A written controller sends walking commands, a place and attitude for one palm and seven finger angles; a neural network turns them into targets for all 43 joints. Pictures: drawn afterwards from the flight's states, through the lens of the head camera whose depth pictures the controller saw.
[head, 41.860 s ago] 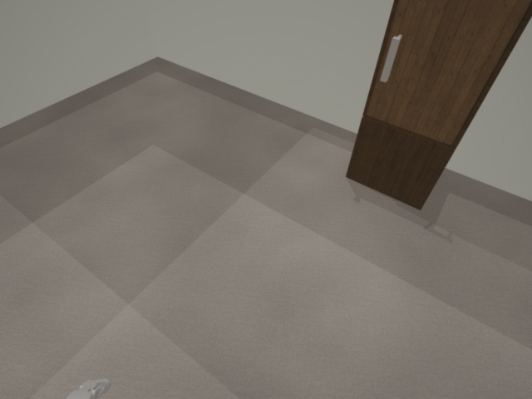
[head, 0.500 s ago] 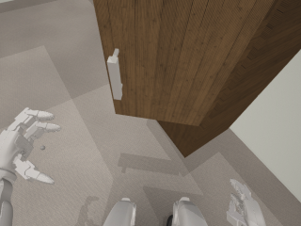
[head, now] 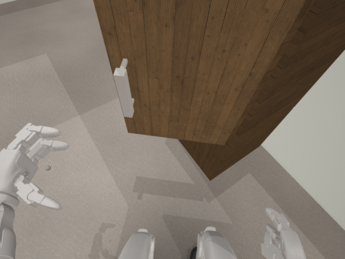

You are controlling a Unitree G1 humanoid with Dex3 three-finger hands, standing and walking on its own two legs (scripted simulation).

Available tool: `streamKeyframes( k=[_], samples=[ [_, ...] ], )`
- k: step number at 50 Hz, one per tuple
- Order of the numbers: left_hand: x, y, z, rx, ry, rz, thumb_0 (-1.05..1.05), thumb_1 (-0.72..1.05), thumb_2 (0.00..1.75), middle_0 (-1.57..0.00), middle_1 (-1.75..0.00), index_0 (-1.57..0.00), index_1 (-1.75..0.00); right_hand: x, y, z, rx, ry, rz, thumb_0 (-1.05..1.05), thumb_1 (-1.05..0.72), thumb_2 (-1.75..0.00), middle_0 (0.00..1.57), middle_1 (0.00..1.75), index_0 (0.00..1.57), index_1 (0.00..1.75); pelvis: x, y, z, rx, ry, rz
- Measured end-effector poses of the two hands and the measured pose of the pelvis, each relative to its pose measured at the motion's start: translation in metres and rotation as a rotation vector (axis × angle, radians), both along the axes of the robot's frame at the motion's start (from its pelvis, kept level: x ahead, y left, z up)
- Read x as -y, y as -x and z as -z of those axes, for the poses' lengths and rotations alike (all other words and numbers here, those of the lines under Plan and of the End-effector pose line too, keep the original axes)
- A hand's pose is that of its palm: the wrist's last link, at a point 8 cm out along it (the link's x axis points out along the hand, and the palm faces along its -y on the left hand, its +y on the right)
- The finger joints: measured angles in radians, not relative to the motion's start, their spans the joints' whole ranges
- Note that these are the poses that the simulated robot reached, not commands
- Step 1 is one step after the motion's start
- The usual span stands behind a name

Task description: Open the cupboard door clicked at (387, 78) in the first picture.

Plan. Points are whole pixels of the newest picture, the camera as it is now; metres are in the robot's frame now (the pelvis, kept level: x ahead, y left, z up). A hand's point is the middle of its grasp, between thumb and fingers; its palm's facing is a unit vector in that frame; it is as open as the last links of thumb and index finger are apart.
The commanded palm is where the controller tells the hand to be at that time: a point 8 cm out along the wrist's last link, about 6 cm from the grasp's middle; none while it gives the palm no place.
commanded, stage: raise the hand with hooked fingers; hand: left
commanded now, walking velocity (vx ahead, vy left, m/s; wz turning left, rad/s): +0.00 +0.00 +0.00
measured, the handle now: (126, 89) +0.52 +0.16 +0.03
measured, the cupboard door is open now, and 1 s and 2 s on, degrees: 49 49 49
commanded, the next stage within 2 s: move the hooked fingers beside the handle in 0.08 s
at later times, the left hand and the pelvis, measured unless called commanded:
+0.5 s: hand (65, 153) +0.32 +0.25 +0.05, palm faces -0.11 -0.99 -0.03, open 14.0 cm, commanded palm +0.30 +0.30 +0.05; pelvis -0.01 +0.00 +0.00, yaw +0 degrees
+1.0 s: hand (80, 127) +0.38 +0.24 +0.05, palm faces -0.06 -1.00 -0.03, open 14.0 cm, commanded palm +0.36 +0.29 +0.05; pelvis +0.00 +0.00 +0.00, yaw +0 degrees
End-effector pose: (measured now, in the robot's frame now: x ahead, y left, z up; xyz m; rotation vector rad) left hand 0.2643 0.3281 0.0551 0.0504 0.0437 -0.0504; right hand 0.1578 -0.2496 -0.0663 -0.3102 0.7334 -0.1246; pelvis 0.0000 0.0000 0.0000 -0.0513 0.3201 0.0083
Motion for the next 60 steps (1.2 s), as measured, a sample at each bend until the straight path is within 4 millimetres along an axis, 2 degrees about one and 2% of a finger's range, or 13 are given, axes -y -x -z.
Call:
streamKeyframes(
  k=[11, 15, 23, 30, 38, 43, 60],
  samples=[
    [0.000, 0.004, 0.002, -0.010, 0.008, 0.007, -0.01, -0.50, 0.30, -0.30, -1.20, -0.30, -1.20, -0.003, 0.001, -0.002, 0.012, -0.002, -0.001, 0.02, -0.90, -0.90, 0.20, 0.30, 0.20, 0.30, -0.001, 0.004, 0.000, 0.011, 0.001, -0.002],
    [0.002, 0.000, 0.001, 0.014, 0.013, 0.007, -0.01, -0.50, 0.30, -0.30, -1.20, -0.30, -1.20, -0.003, 0.004, -0.001, 0.008, 0.008, -0.003, 0.01, -0.90, -0.90, 0.20, 0.30, 0.20, 0.30, -0.002, 0.006, 0.001, 0.012, 0.002, -0.006],
    [0.017, -0.031, 0.007, 0.005, 0.025, 0.048, -0.01, -0.50, 0.30, -0.30, -1.20, -0.30, -1.20, -0.002, 0.015, 0.006, -0.026, 0.018, 0.016, 0.01, -0.90, -0.90, 0.20, 0.30, 0.20, 0.30, -0.004, 0.011, 0.004, 0.004, 0.000, -0.007],
    [0.022, -0.054, 0.000, 0.016, 0.016, 0.036, -0.01, -0.50, 0.30, -0.31, -1.20, -0.30, -1.20, -0.001, 0.030, 0.009, -0.076, 0.004, 0.050, 0.01, -0.90, -0.90, 0.20, 0.30, 0.20, 0.30, -0.004, 0.008, 0.001, -0.008, -0.006, 0.004],
    [0.025, -0.072, 0.006, -0.012, 0.015, 0.026, -0.01, -0.50, 0.30, -0.30, -1.20, -0.30, -1.20, 0.004, 0.043, 0.016, -0.152, 0.003, 0.073, 0.01, -0.90, -0.90, 0.20, 0.30, 0.20, 0.30, -0.003, 0.003, 0.000, -0.027, -0.009, 0.008],
    [0.034, -0.083, 0.008, -0.001, 0.024, 0.037, -0.01, -0.50, 0.30, -0.30, -1.20, -0.30, -1.20, 0.008, 0.045, 0.018, -0.183, 0.011, 0.083, 0.01, -0.90, -0.90, 0.20, 0.30, 0.20, 0.30, -0.002, 0.001, 0.000, -0.034, -0.011, 0.009],
    [0.040, -0.123, 0.009, -0.001, 0.036, 0.022, -0.01, -0.50, 0.30, -0.30, -1.20, -0.30, -1.20, 0.019, 0.056, 0.027, -0.257, 0.016, 0.112, 0.01, -0.90, -0.90, 0.20, 0.30, 0.20, 0.30, 0.004, 0.001, 0.004, -0.058, -0.013, 0.015]
  ],
)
